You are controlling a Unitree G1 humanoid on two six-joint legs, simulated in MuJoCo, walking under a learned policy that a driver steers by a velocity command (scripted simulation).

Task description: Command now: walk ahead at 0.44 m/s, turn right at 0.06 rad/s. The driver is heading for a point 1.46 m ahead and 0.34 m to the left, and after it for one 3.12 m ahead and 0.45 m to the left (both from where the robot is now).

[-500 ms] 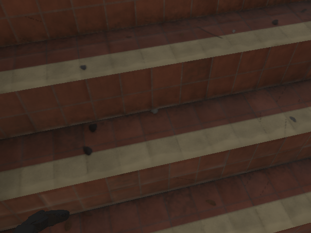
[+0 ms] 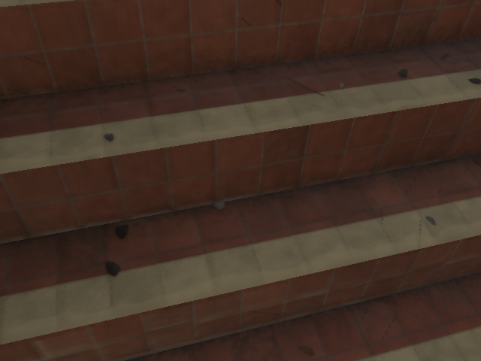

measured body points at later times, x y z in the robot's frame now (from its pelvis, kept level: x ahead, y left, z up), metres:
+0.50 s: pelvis +0.08 -0.04 +0.00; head +0.09 -0.06 +0.45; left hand +0.13 +0.22 -0.12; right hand +0.24 -0.26 -0.11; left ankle +0.03 +0.09 -0.51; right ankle +0.09 -0.13 -0.74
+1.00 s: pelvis +0.25 +0.04 +0.12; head +0.22 +0.05 +0.57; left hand +0.36 +0.29 +0.00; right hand +0.34 -0.20 +0.00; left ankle +0.28 +0.13 -0.54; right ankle +0.19 -0.13 -0.39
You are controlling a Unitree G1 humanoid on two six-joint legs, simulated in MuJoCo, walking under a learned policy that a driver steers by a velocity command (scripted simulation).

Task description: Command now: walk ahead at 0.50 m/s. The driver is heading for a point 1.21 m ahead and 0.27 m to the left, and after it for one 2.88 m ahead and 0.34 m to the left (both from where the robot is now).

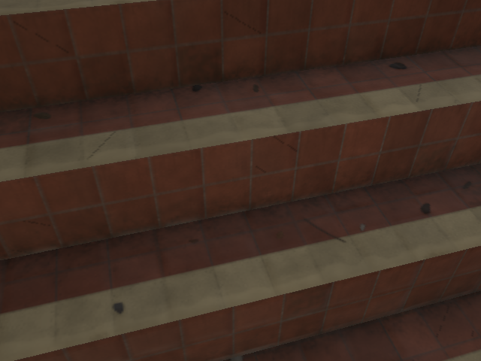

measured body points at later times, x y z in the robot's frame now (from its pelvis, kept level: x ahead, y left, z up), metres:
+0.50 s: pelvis +0.26 -0.05 +0.13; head +0.27 -0.01 +0.58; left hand +0.54 +0.08 +0.07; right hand +0.08 -0.22 +0.01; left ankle +0.06 +0.08 -0.59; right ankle +0.39 -0.14 -0.46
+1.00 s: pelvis +0.49 -0.02 +0.36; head +0.47 -0.04 +0.81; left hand +0.46 +0.18 +0.21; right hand +0.70 -0.18 +0.26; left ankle +0.53 +0.05 -0.25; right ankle +0.41 -0.13 -0.34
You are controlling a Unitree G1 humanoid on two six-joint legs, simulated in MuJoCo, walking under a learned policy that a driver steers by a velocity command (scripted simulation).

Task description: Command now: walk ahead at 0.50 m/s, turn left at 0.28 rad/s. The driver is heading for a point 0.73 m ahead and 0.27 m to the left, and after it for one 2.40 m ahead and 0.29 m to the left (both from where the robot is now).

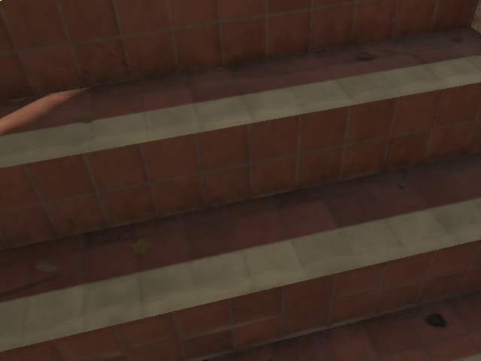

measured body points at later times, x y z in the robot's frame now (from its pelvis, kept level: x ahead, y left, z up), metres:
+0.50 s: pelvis +0.24 -0.06 +0.21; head +0.24 -0.04 +0.65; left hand +0.44 +0.16 +0.15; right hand +0.25 -0.28 +0.06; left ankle +0.08 +0.05 -0.42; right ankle +0.37 -0.15 -0.41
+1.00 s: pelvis +0.44 +0.08 +0.37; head +0.47 +0.07 +0.81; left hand +0.27 +0.23 +0.23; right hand +0.75 +0.10 +0.31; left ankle +0.52 +0.21 -0.21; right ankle +0.40 -0.16 -0.36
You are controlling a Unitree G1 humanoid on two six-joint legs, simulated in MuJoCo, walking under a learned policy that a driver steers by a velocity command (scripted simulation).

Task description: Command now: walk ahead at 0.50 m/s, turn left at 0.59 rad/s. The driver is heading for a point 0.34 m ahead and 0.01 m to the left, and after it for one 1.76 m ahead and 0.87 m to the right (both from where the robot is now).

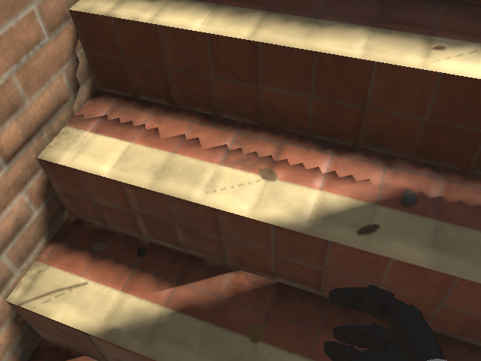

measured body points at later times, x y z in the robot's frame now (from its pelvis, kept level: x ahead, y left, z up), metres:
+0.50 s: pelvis +0.25 +0.02 +0.20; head +0.24 +0.05 +0.65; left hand +0.50 +0.13 +0.15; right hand +0.18 -0.19 +0.06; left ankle +0.14 +0.06 -0.56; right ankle +0.35 -0.06 -0.31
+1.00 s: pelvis +0.47 +0.07 +0.38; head +0.48 +0.04 +0.83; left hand +0.39 +0.25 +0.24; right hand +0.73 -0.05 +0.33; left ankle +0.62 +0.18 -0.12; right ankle +0.33 -0.05 -0.36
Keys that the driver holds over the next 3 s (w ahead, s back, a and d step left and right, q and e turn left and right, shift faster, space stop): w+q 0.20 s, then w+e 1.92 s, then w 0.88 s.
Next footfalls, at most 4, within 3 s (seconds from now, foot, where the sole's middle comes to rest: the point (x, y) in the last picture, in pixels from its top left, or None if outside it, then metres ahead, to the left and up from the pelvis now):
0.52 right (303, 359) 0.37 -0.05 -0.40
1.02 left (182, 162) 0.69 0.19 -0.20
1.60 right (345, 21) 0.86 -0.13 0.01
2.20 left None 1.13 -0.14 0.22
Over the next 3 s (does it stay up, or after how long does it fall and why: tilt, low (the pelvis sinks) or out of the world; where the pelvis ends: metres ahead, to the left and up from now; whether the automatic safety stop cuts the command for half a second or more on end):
stays up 1.09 -0.38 1.01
